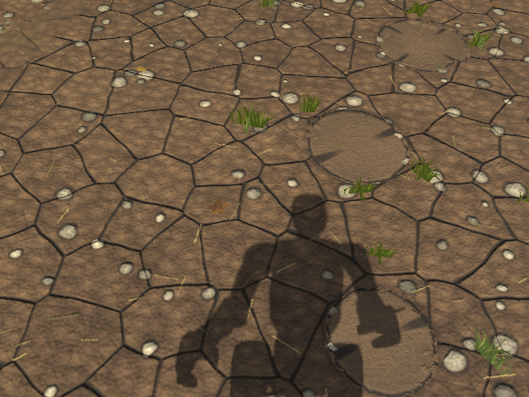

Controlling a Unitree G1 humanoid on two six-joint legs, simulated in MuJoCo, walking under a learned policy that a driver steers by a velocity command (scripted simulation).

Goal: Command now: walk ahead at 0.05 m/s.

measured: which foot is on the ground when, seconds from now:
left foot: down 0.00-1.00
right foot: up 0.00-0.04, down 0.06-1.00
